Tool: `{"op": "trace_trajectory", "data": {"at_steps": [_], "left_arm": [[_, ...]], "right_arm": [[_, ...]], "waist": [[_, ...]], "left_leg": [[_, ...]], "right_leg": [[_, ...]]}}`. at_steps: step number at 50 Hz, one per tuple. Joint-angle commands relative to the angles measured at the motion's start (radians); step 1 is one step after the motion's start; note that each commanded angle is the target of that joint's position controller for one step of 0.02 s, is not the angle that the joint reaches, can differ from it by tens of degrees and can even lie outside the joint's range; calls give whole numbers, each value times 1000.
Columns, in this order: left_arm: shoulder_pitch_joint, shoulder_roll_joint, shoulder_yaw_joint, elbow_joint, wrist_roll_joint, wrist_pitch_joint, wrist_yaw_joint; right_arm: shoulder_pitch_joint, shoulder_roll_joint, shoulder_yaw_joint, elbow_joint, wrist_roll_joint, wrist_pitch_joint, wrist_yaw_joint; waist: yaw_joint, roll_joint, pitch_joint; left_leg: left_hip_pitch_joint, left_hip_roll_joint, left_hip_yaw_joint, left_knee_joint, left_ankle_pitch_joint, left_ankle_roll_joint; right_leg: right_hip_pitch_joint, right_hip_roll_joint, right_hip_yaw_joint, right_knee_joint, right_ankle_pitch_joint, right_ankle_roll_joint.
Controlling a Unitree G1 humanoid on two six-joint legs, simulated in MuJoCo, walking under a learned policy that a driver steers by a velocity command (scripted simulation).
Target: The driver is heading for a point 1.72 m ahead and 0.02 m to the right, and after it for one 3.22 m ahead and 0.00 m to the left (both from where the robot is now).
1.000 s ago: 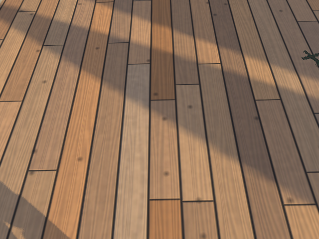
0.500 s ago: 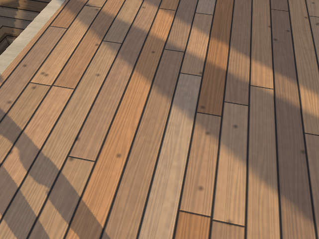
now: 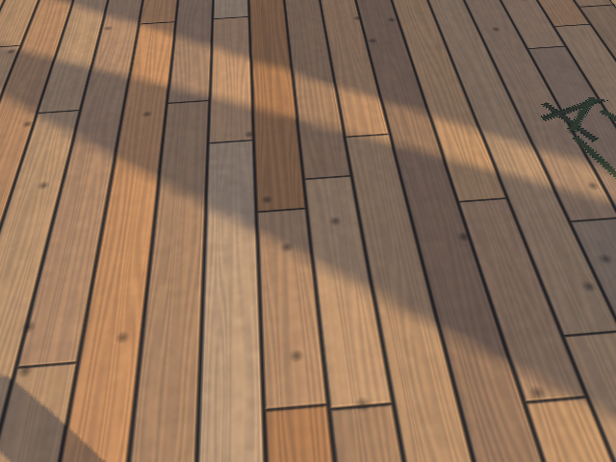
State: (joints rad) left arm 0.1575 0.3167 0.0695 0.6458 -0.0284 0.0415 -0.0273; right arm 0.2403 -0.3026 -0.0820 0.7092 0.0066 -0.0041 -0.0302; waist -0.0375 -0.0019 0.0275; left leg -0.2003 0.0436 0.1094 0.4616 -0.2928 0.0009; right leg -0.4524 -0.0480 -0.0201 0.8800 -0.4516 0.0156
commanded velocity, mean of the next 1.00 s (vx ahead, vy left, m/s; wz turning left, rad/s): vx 0.42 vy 0.00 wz -0.11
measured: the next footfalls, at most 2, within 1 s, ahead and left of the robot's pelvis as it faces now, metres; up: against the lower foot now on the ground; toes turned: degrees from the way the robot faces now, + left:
right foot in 0.08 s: +0.05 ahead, -0.13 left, +0.00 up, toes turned -6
left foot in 0.56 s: +0.42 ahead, +0.00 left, +0.00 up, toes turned -16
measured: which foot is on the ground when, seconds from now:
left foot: down 0.00-0.08, up 0.10-0.54, down 0.56-1.00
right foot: up 0.00-0.06, down 0.08-0.58, up 0.60-0.98, down 1.00-1.00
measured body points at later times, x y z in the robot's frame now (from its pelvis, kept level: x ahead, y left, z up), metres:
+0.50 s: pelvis +0.19 -0.06 +0.00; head +0.22 -0.09 +0.44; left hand +0.27 +0.23 -0.10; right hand +0.37 -0.34 -0.08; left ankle +0.39 +0.02 -0.71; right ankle +0.01 -0.12 -0.74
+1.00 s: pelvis +0.48 -0.14 -0.01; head +0.51 -0.14 +0.44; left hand +0.75 +0.07 -0.06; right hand +0.46 -0.43 -0.13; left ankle +0.39 +0.01 -0.74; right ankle +0.60 -0.27 -0.74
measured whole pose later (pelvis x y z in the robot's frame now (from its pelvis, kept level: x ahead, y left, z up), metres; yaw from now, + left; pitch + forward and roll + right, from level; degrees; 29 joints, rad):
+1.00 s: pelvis +0.48 -0.14 -0.01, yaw -3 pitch +2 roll +2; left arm 0.04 0.28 0.02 0.58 0.01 -0.12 -0.01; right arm 0.41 -0.30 -0.07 0.78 0.03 -0.03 -0.02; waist -0.11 -0.03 0.03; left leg -0.11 -0.10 -0.20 0.51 -0.42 0.02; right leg -0.46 -0.01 0.09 0.45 0.02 0.01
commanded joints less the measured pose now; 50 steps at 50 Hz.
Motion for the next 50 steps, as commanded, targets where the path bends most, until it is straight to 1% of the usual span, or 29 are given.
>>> {"op": "trace_trajectory", "data": {"at_steps": [1,3,4,5,6,7,8,9,10,12,15,18,21,24,26,27,28,29,30,31,32,33,34,38,42,45,48,49,50], "left_arm": [[-46,71,12,-93,-3,-27,-15],[86,80,25,-38,1,-30,-10],[191,122,47,-7,-4,-30,-1],[310,231,76,0,-3,-37,15],[295,293,75,-44,15,-68,4],[271,210,54,-46,17,-91,-2],[236,158,36,-45,17,-103,-1],[198,134,28,-56,15,-106,3],[163,128,23,-61,17,-103,10],[161,133,21,-62,26,-103,26],[202,146,28,-35,14,-100,46],[252,156,35,-5,5,-94,56],[290,146,33,28,-3,-93,57],[292,148,36,52,5,-88,57],[286,154,37,57,9,-82,55],[279,145,31,57,13,-78,56],[270,122,18,43,25,-76,58],[384,32,-9,24,27,-88,53],[363,63,-13,18,21,-108,48],[236,128,4,-8,-3,-123,39],[145,128,-3,-27,-4,-140,34],[97,116,-3,-39,16,-153,31],[96,112,2,-40,31,-156,30],[97,55,-17,-53,48,-145,29],[-75,20,-36,-93,42,-155,23],[-131,50,-23,-110,27,-161,19],[-81,88,5,-104,34,-167,19],[-27,99,14,-94,42,-170,23],[74,146,27,-91,58,-171,30]], "right_arm": [[-31,-196,-52,-60,16,-22,16],[-40,-173,-44,-50,27,-26,29],[-29,-124,-28,-47,14,-34,34],[-80,-48,-3,-88,-22,-44,37],[-148,-58,-2,-161,-9,-71,36],[-183,-124,-16,-161,26,-92,43],[-169,-143,-21,-151,28,-104,50],[-143,-139,-22,-123,6,-109,48],[-135,-141,-25,-114,-15,-113,47],[-136,-119,-21,-99,-23,-111,53],[-206,-67,1,-100,-18,-105,53],[-310,-45,15,-120,-5,-108,64],[-360,-51,18,-127,3,-118,80],[-340,-74,11,-118,7,-124,88],[-266,-110,-7,-100,5,-123,82],[-149,-139,-24,-70,2,-120,75],[26,-168,-32,-42,-5,-116,69],[164,-262,-55,-14,-18,-111,70],[177,-191,-36,9,15,-112,81],[98,-145,-23,-1,29,-106,75],[49,-127,-16,-16,15,-97,67],[13,-113,-10,-22,4,-89,63],[-4,-98,-3,-30,-6,-89,59],[-7,-116,-7,-24,8,-86,39],[50,-158,-23,-3,21,-75,25],[110,-162,-26,15,30,-59,19],[106,-154,-29,9,25,-34,8],[92,-130,-23,-5,24,-30,8],[84,-79,-7,-34,8,-33,10]], "waist": [[2,135,-46],[64,101,-64],[105,26,-95],[143,-241,-97],[143,-288,-110],[146,-166,-47],[110,-141,6],[83,-81,27],[61,-80,35],[49,-87,12],[67,-66,11],[105,-99,27],[125,-100,37],[113,-134,43],[73,-160,-17],[10,-150,-105],[-70,-122,-240],[-39,164,-413],[-46,254,-428],[-54,171,-230],[-45,72,-135],[-15,12,-57],[15,16,-36],[55,76,-15],[-8,68,4],[-25,77,-5],[22,106,-49],[57,100,-85],[101,39,-199]], "left_leg": [[13,221,-168,-204,-86,177],[-80,197,-94,-85,-114,139],[-178,153,-21,99,-87,95],[-443,52,64,527,-257,0],[-727,-75,-109,723,-340,-27],[-783,-10,-189,786,-269,-7],[-779,19,-190,749,-159,12],[-734,44,-187,699,-74,12],[-679,52,-184,623,-8,3],[-592,28,-156,544,99,-23],[-523,-11,-142,338,230,-56],[-441,-47,-135,164,326,-62],[-396,-47,-142,77,373,-42],[-375,-39,-126,34,325,6],[-257,-84,-66,23,235,57],[-90,-104,-39,8,250,97],[204,-2,-156,61,263,166],[590,264,-661,27,101,356],[636,311,-956,-159,-67,388],[498,282,-825,-177,-143,334],[347,239,-703,-195,-91,300],[213,198,-622,-217,12,285],[133,161,-567,-241,97,274],[-32,110,-443,-290,257,292],[-129,46,-360,-269,244,231],[-73,63,-416,-202,219,198],[11,53,-470,-31,335,133],[-7,10,-453,61,366,96],[-89,-46,-409,268,241,52]], "right_leg": [[80,22,-68,-193,55,-29],[289,82,-126,-342,149,-55],[453,82,-72,-377,133,-86],[604,-157,323,-490,153,-184],[625,-326,810,-661,-104,-385],[600,-338,776,-698,-150,-391],[551,-301,672,-685,-92,-354],[502,-250,567,-668,15,-315],[453,-208,486,-668,139,-288],[409,-158,389,-683,320,-268],[371,-109,292,-672,441,-240],[326,-92,278,-662,431,-219],[355,-125,302,-649,416,-212],[451,-167,294,-616,527,-192],[509,-151,249,-493,876,-169],[499,-111,200,-338,1050,-147],[346,-82,182,-104,952,-120],[-36,87,124,331,405,-31],[-207,134,181,453,-82,-21],[-307,63,183,493,-31,-29],[-298,21,160,448,40,-42],[-278,-8,140,365,85,-40],[-228,-33,138,298,122,-36],[-149,-39,85,85,157,20],[-20,18,63,-219,451,50],[33,49,91,-331,508,51],[127,68,95,-417,468,9],[231,48,85,-462,524,-18],[433,-84,175,-430,677,-77]]}}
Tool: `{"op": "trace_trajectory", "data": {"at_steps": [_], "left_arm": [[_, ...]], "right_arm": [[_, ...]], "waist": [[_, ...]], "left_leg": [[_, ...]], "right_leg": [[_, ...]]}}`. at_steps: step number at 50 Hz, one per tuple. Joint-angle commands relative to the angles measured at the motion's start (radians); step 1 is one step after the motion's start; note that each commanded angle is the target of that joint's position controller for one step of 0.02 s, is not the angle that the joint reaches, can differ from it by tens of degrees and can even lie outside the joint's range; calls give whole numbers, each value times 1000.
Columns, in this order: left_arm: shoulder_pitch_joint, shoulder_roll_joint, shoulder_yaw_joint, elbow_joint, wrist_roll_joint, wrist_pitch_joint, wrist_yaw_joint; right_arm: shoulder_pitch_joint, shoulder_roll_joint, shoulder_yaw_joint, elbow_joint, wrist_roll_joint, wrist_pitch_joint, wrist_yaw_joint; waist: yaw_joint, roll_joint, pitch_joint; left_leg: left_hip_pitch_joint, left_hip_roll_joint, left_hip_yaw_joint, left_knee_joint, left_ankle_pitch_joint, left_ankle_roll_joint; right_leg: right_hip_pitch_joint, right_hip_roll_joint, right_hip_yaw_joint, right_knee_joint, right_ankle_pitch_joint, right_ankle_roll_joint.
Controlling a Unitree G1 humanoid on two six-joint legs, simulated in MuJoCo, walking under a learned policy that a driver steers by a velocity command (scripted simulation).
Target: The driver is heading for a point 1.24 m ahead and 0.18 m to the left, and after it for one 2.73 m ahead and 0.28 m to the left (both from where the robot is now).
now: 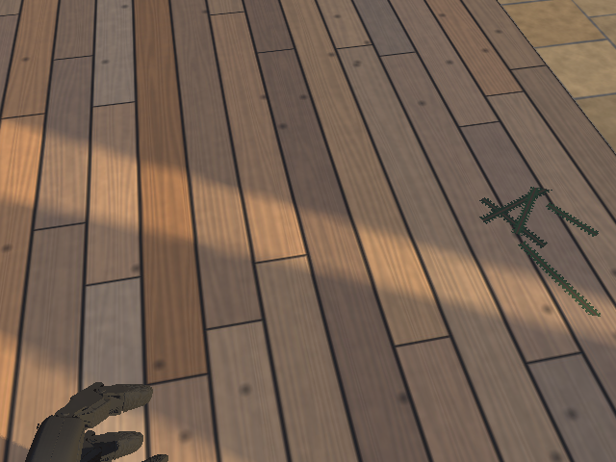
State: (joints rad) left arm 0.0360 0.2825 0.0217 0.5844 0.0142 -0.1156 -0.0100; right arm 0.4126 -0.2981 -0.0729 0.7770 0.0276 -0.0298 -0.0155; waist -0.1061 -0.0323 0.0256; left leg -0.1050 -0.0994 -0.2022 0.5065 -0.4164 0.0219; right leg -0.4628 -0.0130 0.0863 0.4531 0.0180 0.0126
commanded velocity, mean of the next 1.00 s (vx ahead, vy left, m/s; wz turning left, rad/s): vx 0.08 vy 0.00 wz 0.35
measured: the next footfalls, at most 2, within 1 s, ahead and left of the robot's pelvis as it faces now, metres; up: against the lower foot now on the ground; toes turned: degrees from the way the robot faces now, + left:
left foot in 0.44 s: +0.13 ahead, +0.13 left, +0.00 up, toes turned +18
right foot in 0.84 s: +0.21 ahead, -0.10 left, +0.00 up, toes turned +24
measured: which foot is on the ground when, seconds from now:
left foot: down 0.00-0.00, up 0.02-0.42, down 0.44-1.00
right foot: down 0.00-0.44, up 0.46-0.82, down 0.84-1.00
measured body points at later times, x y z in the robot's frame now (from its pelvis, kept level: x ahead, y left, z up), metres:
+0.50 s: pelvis +0.09 +0.02 +0.00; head +0.12 +0.05 +0.45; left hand +0.14 +0.34 -0.11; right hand +0.35 -0.20 -0.06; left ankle +0.10 +0.12 -0.73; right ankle +0.12 -0.13 -0.69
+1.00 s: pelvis +0.12 +0.01 +0.00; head +0.13 +0.00 +0.45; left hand +0.14 +0.31 -0.10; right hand +0.36 -0.17 -0.09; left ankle +0.09 +0.12 -0.72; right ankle +0.18 -0.11 -0.73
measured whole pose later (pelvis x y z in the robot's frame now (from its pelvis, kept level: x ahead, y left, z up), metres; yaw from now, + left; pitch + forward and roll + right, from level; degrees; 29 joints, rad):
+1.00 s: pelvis +0.12 +0.01 +0.00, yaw +20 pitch +0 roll +1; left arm 0.23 0.27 0.04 0.74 -0.01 0.00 0.00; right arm 0.16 -0.25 -0.03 0.69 -0.02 0.01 -0.02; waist 0.01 0.01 0.02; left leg -0.28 -0.04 -0.02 0.59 -0.37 0.02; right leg -0.28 0.00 0.08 0.58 -0.30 0.01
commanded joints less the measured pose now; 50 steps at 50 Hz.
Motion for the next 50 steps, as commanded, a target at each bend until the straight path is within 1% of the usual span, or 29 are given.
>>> {"op": "trace_trajectory", "data": {"at_steps": [1,2,3,4,5,7,10,13,17,20,21,22,23,24,25,26,27,28,30,34,38,41,42,43,44,45,46,48,50], "left_arm": [[262,227,80,-35,30,6,21],[288,225,87,-11,8,29,7],[242,152,71,-34,6,40,9],[191,110,57,-37,4,50,14],[147,92,48,-35,4,57,14],[95,108,55,-11,13,61,15],[79,132,70,16,13,59,23],[52,156,81,29,-3,74,32],[53,188,93,52,-22,86,24],[54,202,100,69,-45,93,19],[85,181,96,84,-47,95,18],[148,141,86,106,-27,97,14],[153,89,62,63,30,101,9],[65,129,74,42,14,102,20],[37,155,83,41,-13,108,26],[50,156,87,51,-17,112,34],[55,160,90,63,-7,114,43],[67,161,93,66,0,116,46],[93,142,90,74,-6,114,41],[89,101,69,85,-14,119,33],[89,83,54,90,-20,122,15],[122,74,47,102,-14,115,4],[113,107,49,92,-2,113,6],[103,180,59,68,2,112,11],[80,221,73,83,-13,112,10],[69,187,71,69,-17,109,7],[83,152,60,77,-13,107,9],[133,161,64,84,-22,106,17],[174,168,68,86,-26,105,27]], "right_arm": [[64,1,8,-99,-35,-10,-3],[150,-79,4,-104,-4,-10,-2],[76,-143,-18,-91,9,5,-10],[-17,-161,-26,-110,5,22,-15],[-56,-157,-32,-117,-2,40,-19],[-60,-107,-26,-133,-3,67,-19],[-101,-65,-15,-161,-11,78,-16],[-153,-63,-10,-186,-15,82,2],[-221,-96,-21,-224,-12,95,25],[-221,-103,-33,-238,-13,99,37],[-199,-120,-43,-231,-16,97,33],[-153,-186,-65,-227,-15,93,19],[-144,-298,-83,-259,-23,88,-1],[-126,-274,-73,-266,-53,65,9],[-150,-245,-63,-256,-53,47,15],[-199,-219,-57,-250,-35,37,12],[-238,-189,-47,-256,-20,39,7],[-272,-182,-40,-261,-16,44,1],[-284,-176,-35,-266,-28,50,-8],[-280,-156,-26,-249,-30,54,-17],[-283,-94,4,-211,-51,50,-2],[-290,-72,20,-169,-48,39,12],[-254,-76,20,-153,-52,30,12],[-219,-95,12,-148,-65,25,9],[-196,-83,10,-151,-68,21,4],[-253,-106,4,-151,-66,23,-7],[-282,-100,0,-160,-60,27,-15],[-289,-76,-4,-171,-48,34,-18],[-288,-44,-4,-176,-31,12,-3]], "waist": [[123,-195,-339],[110,-327,-439],[133,-174,-326],[142,-95,-234],[128,-58,-173],[86,-95,-101],[87,-112,-108],[94,-94,-138],[110,-101,-109],[90,-87,-98],[86,-60,-101],[86,75,-120],[115,380,-119],[34,283,-180],[45,199,-148],[76,161,-121],[89,135,-116],[109,145,-116],[123,155,-145],[104,158,-161],[81,184,-139],[119,152,-82],[106,117,-70],[65,19,-64],[23,-119,-54],[65,-130,-32],[73,-139,-51],[89,-153,-22],[95,-170,22]], "left_leg": [[-418,-13,9,537,-266,-35],[-544,25,34,739,-304,-55],[-593,70,35,826,-211,-83],[-610,92,78,831,-142,-98],[-583,118,91,817,-108,-113],[-484,144,132,721,-57,-118],[-446,154,161,573,5,-121],[-361,170,176,418,111,-100],[-290,162,213,270,135,-60],[-200,131,256,74,194,-10],[-120,108,253,-6,263,17],[22,173,134,-87,510,66],[162,437,-243,-102,846,231],[99,492,-326,-138,783,360],[70,436,-233,-149,718,324],[44,382,-168,-145,648,266],[30,352,-141,-142,617,228],[-13,328,-115,-141,646,217],[-34,302,-98,-142,665,218],[-17,291,-81,-131,575,211],[-109,291,-68,-141,427,205],[-176,254,-43,-128,263,147],[-187,219,-28,-106,210,99],[-193,154,26,-26,134,50],[-166,83,122,-17,116,3],[-116,76,153,24,146,-23],[-94,70,177,46,113,-24],[-145,42,214,100,-34,-12],[-191,40,208,108,-51,6]], "right_leg": [[734,-390,325,82,562,-204],[773,-492,583,14,354,-302],[681,-419,486,-25,227,-272],[579,-369,336,-35,226,-239],[473,-322,234,-48,284,-230],[296,-260,97,-109,277,-219],[282,-276,22,-152,297,-250],[278,-294,-40,-166,239,-253],[279,-313,-82,-157,90,-229],[295,-308,-115,-67,13,-172],[261,-274,-151,3,-52,-126],[156,-203,-227,169,-182,-46],[-143,-46,-285,510,-678,65],[-207,6,-92,692,-726,73],[-223,-14,-49,743,-647,60],[-228,-29,-35,722,-560,50],[-224,-37,-25,693,-503,51],[-181,-27,-29,691,-458,59],[-125,-1,-35,670,-403,71],[-52,-10,-40,466,-362,83],[131,-37,-58,279,-359,66],[283,-16,-86,-6,-188,30],[310,-44,-37,-33,-79,11],[299,-128,58,-16,112,-25],[211,-148,108,-26,-1,-92],[134,-151,156,-75,-116,-118],[122,-146,174,-99,-251,-117],[99,-136,229,-139,-586,-138],[87,-154,312,-177,-775,-164]]}}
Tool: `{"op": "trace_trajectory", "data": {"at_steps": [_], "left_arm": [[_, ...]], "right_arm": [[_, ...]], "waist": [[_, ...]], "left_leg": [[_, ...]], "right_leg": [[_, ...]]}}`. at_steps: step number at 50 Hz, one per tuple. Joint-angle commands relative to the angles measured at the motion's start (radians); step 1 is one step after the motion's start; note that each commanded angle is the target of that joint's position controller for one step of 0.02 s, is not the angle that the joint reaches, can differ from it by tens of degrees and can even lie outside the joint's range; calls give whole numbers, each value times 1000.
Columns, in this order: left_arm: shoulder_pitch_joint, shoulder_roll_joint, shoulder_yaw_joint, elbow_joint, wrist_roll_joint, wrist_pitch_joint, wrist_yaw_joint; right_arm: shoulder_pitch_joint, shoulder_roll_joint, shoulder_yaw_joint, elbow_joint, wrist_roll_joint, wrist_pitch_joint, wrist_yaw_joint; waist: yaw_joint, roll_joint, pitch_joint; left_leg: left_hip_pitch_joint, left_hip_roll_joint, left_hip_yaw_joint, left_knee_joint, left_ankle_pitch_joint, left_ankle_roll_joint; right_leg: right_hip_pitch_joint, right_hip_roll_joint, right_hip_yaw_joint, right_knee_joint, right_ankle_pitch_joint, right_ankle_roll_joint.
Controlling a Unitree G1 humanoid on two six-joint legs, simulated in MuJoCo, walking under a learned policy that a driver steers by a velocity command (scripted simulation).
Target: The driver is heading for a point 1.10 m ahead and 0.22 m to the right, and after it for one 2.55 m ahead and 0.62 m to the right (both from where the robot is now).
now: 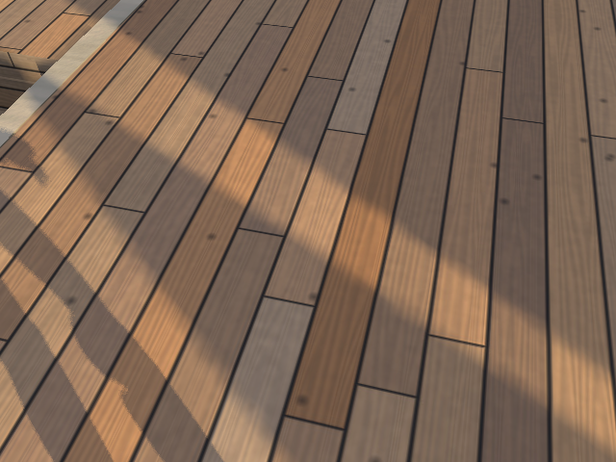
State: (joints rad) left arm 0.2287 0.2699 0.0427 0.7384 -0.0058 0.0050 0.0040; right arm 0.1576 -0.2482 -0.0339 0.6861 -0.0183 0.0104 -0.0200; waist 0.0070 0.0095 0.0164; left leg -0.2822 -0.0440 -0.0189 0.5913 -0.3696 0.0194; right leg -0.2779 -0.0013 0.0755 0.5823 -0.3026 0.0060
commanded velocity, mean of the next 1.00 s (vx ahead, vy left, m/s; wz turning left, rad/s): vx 0.42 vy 0.00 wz -0.29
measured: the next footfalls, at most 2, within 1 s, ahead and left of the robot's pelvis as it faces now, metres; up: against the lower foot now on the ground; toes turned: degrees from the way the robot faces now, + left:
right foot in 0.48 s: +0.27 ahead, -0.23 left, +0.00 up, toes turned -19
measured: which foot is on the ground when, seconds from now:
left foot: down 0.00-0.48, up 0.50-1.00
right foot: down 0.00-0.08, up 0.10-0.46, down 0.48-1.00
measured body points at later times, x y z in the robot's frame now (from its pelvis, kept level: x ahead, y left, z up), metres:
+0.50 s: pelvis +0.16 -0.09 -0.02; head +0.19 -0.11 +0.43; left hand +0.47 +0.06 -0.08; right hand +0.06 -0.38 -0.14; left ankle +0.02 +0.11 -0.71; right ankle +0.23 -0.21 -0.73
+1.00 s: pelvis +0.42 -0.19 -0.01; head +0.45 -0.21 +0.44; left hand +0.54 +0.07 -0.12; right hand +0.55 -0.47 -0.10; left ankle +0.62 -0.14 -0.72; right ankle +0.23 -0.21 -0.73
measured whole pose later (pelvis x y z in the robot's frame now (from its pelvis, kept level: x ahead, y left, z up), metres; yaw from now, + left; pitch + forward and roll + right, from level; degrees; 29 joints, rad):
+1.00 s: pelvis +0.42 -0.19 -0.01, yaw -17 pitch +3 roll -1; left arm 0.35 0.30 0.05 0.79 0.00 -0.06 0.00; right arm 0.10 -0.26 -0.02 0.68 0.02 -0.09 0.07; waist 0.07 0.03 0.01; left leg -0.60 0.02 0.02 0.54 0.01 0.06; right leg 0.11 0.08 -0.05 0.24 -0.40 -0.07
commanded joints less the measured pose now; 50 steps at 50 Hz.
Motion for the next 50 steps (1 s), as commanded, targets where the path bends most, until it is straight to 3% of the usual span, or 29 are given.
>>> {"op": "trace_trajectory", "data": {"at_steps": [1,2,3,4,5,6,7,8,9,13,16,19,21,22,23,24,25,26,27,28,29,30,32,35,39,42,45,47,50], "left_arm": [[-26,182,49,-76,-11,-14,18],[-53,174,48,-92,-15,-12,22],[-95,149,42,-119,-18,-11,23],[-148,103,30,-155,-20,-15,24],[-177,66,20,-191,-29,-23,21],[-180,115,36,-197,-26,-30,21],[-130,126,43,-190,-33,-36,14],[-96,119,43,-173,-31,-39,5],[-95,109,42,-171,-29,-45,-4],[-161,69,26,-195,-21,-44,-34],[-222,41,9,-226,-22,-43,-51],[-253,64,13,-245,-26,-40,-64],[-235,93,26,-253,-23,-36,-69],[-179,117,41,-243,-18,-33,-68],[-40,156,67,-204,-17,-29,-62],[141,217,102,-157,-23,-18,-46],[202,335,124,-146,-31,-13,-24],[195,331,107,-191,-23,-36,-32],[159,248,84,-177,-16,-54,-41],[127,216,73,-168,-12,-64,-40],[56,188,64,-176,-9,-68,-38],[5,165,56,-186,3,-71,-37],[-34,131,44,-180,13,-80,-30],[10,143,42,-128,7,-98,-23],[54,151,37,-80,8,-100,-11],[101,174,41,-41,5,-102,-7],[138,176,45,-4,5,-90,-6],[149,179,47,11,4,-75,-1],[128,211,54,2,7,-54,16]], "right_arm": [[-15,-87,-46,-81,20,-46,9],[19,-87,-50,-70,22,-63,16],[69,-108,-60,-56,20,-78,19],[159,-151,-75,-31,17,-88,17],[237,-219,-94,-3,14,-94,22],[225,-202,-87,-3,2,-100,21],[195,-175,-79,-10,10,-105,14],[171,-151,-72,-14,23,-107,9],[160,-148,-70,-10,24,-105,5],[169,-163,-70,9,11,-104,0],[185,-204,-78,33,21,-95,2],[203,-242,-88,54,38,-88,9],[197,-261,-94,63,47,-81,12],[186,-274,-97,64,50,-77,10],[179,-271,-95,63,53,-73,7],[202,-237,-81,53,39,-77,2],[228,-105,-41,-5,-10,-86,4],[205,-124,-31,-40,16,-122,10],[98,-212,-54,-64,57,-138,16],[76,-208,-48,-69,60,-151,17],[82,-200,-47,-53,35,-155,8],[99,-204,-53,-44,15,-149,6],[146,-182,-48,-7,14,-123,15],[99,-144,-36,-2,11,-97,16],[-29,-111,-19,-20,25,-105,31],[-118,-98,-11,-45,40,-111,50],[-176,-95,-8,-74,45,-114,72],[-196,-93,-6,-94,42,-117,88],[-108,-132,-26,-94,33,-111,94]], "waist": [[-30,-214,36],[-54,-196,30],[-83,-135,25],[-121,-18,23],[-131,153,20],[-113,126,68],[-72,110,76],[-59,94,71],[-57,97,71],[-84,72,51],[-104,84,57],[-104,94,71],[-70,102,64],[-25,104,21],[57,80,-63],[137,37,-160],[92,-260,-213],[95,-254,-410],[119,-142,-272],[89,-124,-165],[39,-50,-109],[-3,-68,-83],[-38,-85,-81],[-22,-62,-35],[35,-60,14],[75,-51,54],[95,-33,81],[93,-34,74],[28,-93,-34]], "left_leg": [[6,-8,13,1,-83,17],[67,12,-8,-48,-79,30],[155,63,-69,-122,-117,51],[273,165,-217,-231,-236,94],[361,353,-519,-393,-372,182],[330,437,-615,-421,-346,241],[319,440,-581,-413,-319,250],[338,406,-492,-418,-255,226],[341,377,-399,-427,-157,198],[286,295,-95,-447,185,153],[250,284,20,-440,250,138],[242,310,77,-423,259,119],[265,333,112,-359,448,102],[266,327,153,-255,659,84],[225,296,208,-60,825,56],[62,257,228,195,767,18],[-335,127,221,589,-28,-54],[-483,23,-48,790,-231,-60],[-592,72,-88,819,-125,-47],[-588,113,-71,758,-36,-23],[-518,152,-74,675,35,-21],[-442,174,-84,605,80,-22],[-362,189,-60,554,137,-35],[-383,190,-34,438,248,-63],[-376,166,-11,173,510,-47],[-375,140,-2,49,582,-23],[-445,114,-12,-20,515,5],[-466,92,5,-46,427,28],[-292,2,96,-35,262,80]], "right_leg": [[-113,-161,340,-303,-465,-161],[-153,-139,328,-280,-452,-149],[-233,-94,275,-207,-412,-115],[-371,-13,158,-19,-334,-59],[-506,53,44,245,-227,-26],[-591,-1,82,424,-247,-30],[-620,-31,98,501,-194,-36],[-633,-53,93,530,-132,-32],[-636,-71,83,529,-70,-27],[-530,-89,-13,407,98,20],[-431,-86,-65,236,167,23],[-341,-68,-115,133,155,-12],[-269,-36,-145,86,110,-57],[-167,4,-175,57,98,-85],[33,56,-201,11,128,-119],[314,69,-151,15,132,-156],[585,-194,333,-79,-10,-279],[672,-341,826,-291,-268,-410],[601,-328,721,-341,-257,-357],[471,-290,580,-331,-172,-329],[327,-245,474,-319,-43,-298],[222,-204,394,-325,73,-284],[130,-183,297,-362,226,-285],[85,-167,165,-397,383,-275],[104,-128,37,-429,367,-206],[165,-162,10,-459,320,-186],[305,-205,-21,-427,390,-188],[391,-228,-38,-373,516,-182],[446,-219,-86,-173,1058,-147]]}}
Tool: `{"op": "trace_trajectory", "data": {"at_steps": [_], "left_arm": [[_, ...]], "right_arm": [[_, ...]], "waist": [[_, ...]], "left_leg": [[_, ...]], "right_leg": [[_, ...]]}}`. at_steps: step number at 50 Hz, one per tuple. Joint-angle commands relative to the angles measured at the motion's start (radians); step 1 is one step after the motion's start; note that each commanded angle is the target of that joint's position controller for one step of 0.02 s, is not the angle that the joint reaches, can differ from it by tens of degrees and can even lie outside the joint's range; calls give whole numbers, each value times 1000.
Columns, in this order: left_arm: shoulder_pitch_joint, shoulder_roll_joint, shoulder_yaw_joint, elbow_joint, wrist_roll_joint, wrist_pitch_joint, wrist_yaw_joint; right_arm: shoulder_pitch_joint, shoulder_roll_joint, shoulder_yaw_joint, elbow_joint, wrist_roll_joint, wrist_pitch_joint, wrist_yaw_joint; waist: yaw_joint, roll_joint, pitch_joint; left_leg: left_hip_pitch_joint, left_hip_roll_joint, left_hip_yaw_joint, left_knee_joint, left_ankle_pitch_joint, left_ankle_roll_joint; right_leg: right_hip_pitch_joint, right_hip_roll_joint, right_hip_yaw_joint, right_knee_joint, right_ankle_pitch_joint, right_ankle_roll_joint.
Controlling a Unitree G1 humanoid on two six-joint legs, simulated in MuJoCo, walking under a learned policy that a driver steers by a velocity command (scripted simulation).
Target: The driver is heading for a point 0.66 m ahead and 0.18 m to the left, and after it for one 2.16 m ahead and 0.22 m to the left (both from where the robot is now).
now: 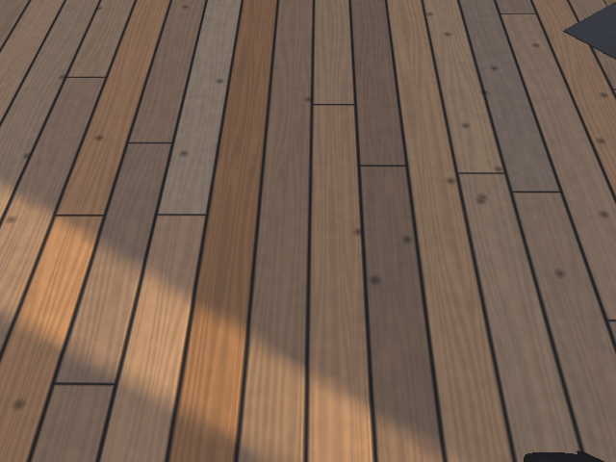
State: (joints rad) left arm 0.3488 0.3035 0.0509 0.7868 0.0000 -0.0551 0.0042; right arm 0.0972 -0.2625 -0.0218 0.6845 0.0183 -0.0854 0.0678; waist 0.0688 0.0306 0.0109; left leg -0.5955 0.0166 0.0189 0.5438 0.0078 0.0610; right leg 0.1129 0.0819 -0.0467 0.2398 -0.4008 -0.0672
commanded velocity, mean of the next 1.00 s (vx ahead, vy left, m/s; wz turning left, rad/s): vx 0.47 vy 0.00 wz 0.48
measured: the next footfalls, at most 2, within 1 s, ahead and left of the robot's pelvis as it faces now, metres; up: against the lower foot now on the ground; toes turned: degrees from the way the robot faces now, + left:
left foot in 0.04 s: +0.20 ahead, +0.10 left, +0.00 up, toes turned +2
right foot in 0.48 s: +0.50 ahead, -0.08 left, +0.00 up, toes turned +21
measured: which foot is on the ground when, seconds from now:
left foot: up 0.00-0.02, down 0.04-0.48, up 0.50-0.96, down 0.98-1.00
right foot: down 0.00-0.06, up 0.08-0.46, down 0.48-0.98, up 1.00-1.00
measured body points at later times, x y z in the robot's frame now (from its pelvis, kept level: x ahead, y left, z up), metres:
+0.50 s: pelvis +0.32 -0.01 +0.00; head +0.34 +0.00 +0.45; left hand +0.46 +0.29 -0.06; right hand +0.44 -0.28 -0.11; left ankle +0.17 +0.10 -0.72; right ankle +0.46 -0.09 -0.73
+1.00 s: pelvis +0.54 +0.10 +0.00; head +0.57 +0.13 +0.45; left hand +0.39 +0.34 -0.13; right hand +0.87 +0.04 -0.06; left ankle +0.60 +0.25 -0.73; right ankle +0.47 -0.10 -0.71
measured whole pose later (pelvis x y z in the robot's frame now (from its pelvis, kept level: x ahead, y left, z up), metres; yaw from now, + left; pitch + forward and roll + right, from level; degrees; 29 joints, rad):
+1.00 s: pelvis +0.54 +0.10 +0.00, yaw +30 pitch +2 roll -2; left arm 0.37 0.30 0.06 0.87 -0.02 -0.06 0.00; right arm 0.03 -0.26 -0.04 0.59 -0.02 -0.05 0.04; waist 0.09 0.03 0.06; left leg -0.49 0.02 0.01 0.52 -0.03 0.05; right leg -0.02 -0.05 -0.13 0.54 -0.45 0.03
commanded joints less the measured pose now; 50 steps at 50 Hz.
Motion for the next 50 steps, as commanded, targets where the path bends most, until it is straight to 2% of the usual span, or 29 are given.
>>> {"op": "trace_trajectory", "data": {"at_steps": [1,2,3,4,5,6,7,8,10,12,16,20,22,23,24,25,26,27,28,29,31,33,37,41,43,46,48,49,50], "left_arm": [[-5,184,45,-54,4,17,23],[-25,182,39,-70,6,17,32],[71,86,6,-115,23,-9,21],[61,77,-9,-105,28,-42,3],[-38,142,9,-140,-18,-68,-17],[-107,138,2,-168,-31,-83,-22],[-137,129,2,-175,-11,-88,-19],[-130,133,10,-175,9,-81,-14],[-84,113,7,-170,19,-60,-11],[-94,87,-3,-174,22,-46,-3],[-262,47,-21,-207,16,-51,-6],[-309,96,2,-222,-8,-63,-15],[-267,119,19,-213,-11,-70,-17],[-202,130,30,-196,-10,-73,-15],[-103,161,45,-187,3,-78,-8],[17,221,59,-183,13,-73,-3],[85,270,76,-138,9,-55,-13],[38,177,56,-163,1,-54,-14],[-10,138,43,-167,1,-48,-9],[-52,114,33,-169,11,-47,-10],[-95,79,24,-151,18,-49,-5],[-93,72,26,-129,9,-57,-4],[-74,116,45,-85,8,-57,-2],[-71,144,50,-54,1,-44,4],[-38,146,47,-23,-9,-33,3],[-12,180,51,17,-34,-17,-2],[-43,187,48,25,-46,-11,-1],[-25,147,32,20,-30,-19,-1],[48,39,-6,-4,16,-30,-15]], "right_arm": [[69,-162,-61,-70,-4,-12,0],[226,-214,-85,-47,-1,-8,-12],[346,-328,-116,-40,-11,-3,-23],[366,-257,-99,-30,8,0,-28],[335,-207,-83,-33,4,7,-37],[273,-189,-78,-48,1,12,-43],[210,-172,-72,-59,-1,17,-45],[170,-151,-63,-73,-10,16,-48],[127,-154,-64,-84,-15,17,-54],[124,-177,-71,-75,-11,15,-63],[186,-206,-83,-41,4,26,-79],[242,-201,-84,-17,14,40,-85],[231,-195,-85,-21,8,45,-85],[226,-173,-79,-24,5,47,-83],[232,-122,-62,-33,-2,44,-78],[311,-42,-37,-43,-22,38,-73],[383,-59,-32,-79,19,29,-73],[332,-160,-56,-52,29,33,-79],[230,-191,-67,-70,19,40,-79],[187,-178,-67,-77,6,46,-80],[179,-145,-69,-87,7,51,-71],[178,-111,-64,-87,10,62,-66],[103,-80,-52,-114,1,66,-59],[-3,-60,-41,-133,3,53,-34],[-66,-35,-31,-154,-3,42,-25],[-63,-61,-42,-165,-14,27,-17],[116,-128,-74,-105,-31,21,-27],[209,-193,-93,-79,-45,24,-44],[280,-263,-94,-79,-82,37,-65]], "waist": [[-100,-120,-106],[-190,-98,-192],[-167,120,-350],[-176,159,-458],[-198,95,-332],[-178,14,-210],[-133,-59,-104],[-95,-52,-57],[-49,2,-30],[-41,14,-13],[-115,35,-12],[-123,67,-30],[-89,90,-35],[-53,90,-53],[-2,54,-132],[3,-143,-276],[-27,-444,-327],[3,-252,-213],[15,-164,-105],[0,-98,-51],[-38,-146,-4],[-44,-157,1],[-35,-105,19],[0,-93,44],[14,-74,70],[-23,-109,34],[-139,-111,-76],[-174,-77,-159],[-148,170,-327]], "left_leg": [[179,-98,79,-1,-127,68],[461,-52,-9,-31,-45,120],[919,228,-486,-8,-93,310],[1065,325,-839,-165,-170,383],[996,289,-710,-199,-261,319],[842,254,-590,-221,-250,280],[672,214,-508,-253,-165,256],[554,179,-446,-283,-77,245],[414,143,-396,-322,22,257],[308,111,-317,-333,90,250],[234,37,-250,-302,-28,173],[351,85,-372,-211,-164,133],[390,105,-427,-139,-175,110],[380,83,-424,-79,-170,88],[333,31,-377,88,-186,54],[164,-70,-263,392,-485,3],[-146,-103,-173,670,-628,-33],[-215,-38,-209,777,-536,-48],[-226,-10,-171,791,-445,-52],[-184,24,-159,762,-378,-57],[-114,72,-152,682,-312,-59],[-102,79,-125,643,-290,-65],[-163,92,-119,480,-185,-83],[-107,80,-58,254,-9,-70],[-30,49,-26,140,-4,-54],[86,-5,4,31,-63,-10],[357,-50,29,-100,62,39],[587,30,-29,-76,369,67],[978,351,-343,56,913,217]], "right_leg": [[30,-281,10,337,1284,-56],[-145,-258,-14,567,1175,-19],[-595,-110,-30,1000,590,67],[-798,16,126,1165,-140,83],[-907,-58,196,1193,-87,66],[-920,-107,178,1122,-16,54],[-889,-137,157,1010,25,57],[-825,-164,151,938,57,67],[-750,-172,129,866,75,103],[-707,-166,98,746,130,139],[-581,-103,78,419,449,158],[-538,-88,138,285,452,135],[-484,-91,139,263,365,100],[-393,-93,125,234,342,73],[-220,-167,179,230,302,26],[57,-369,400,241,243,-52],[207,-528,884,85,-118,-179],[119,-490,855,33,-294,-149],[8,-451,676,33,-191,-111],[-100,-406,538,28,-16,-98],[-208,-338,360,-10,163,-87],[-226,-322,261,-43,255,-98],[-182,-348,146,-75,409,-125],[-161,-327,9,-81,465,-97],[-180,-319,-21,-57,603,-93],[-114,-332,-5,44,862,-78],[-127,-283,-17,253,990,-30],[-261,-227,-34,423,813,19],[-604,-99,-33,814,-10,95]]}}
Velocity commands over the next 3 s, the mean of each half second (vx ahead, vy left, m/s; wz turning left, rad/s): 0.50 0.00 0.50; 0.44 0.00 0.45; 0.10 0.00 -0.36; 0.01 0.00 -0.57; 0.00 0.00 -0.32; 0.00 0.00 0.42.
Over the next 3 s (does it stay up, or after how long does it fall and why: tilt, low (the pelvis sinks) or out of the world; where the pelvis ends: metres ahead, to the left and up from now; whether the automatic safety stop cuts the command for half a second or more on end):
stays up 0.62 0.14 0.02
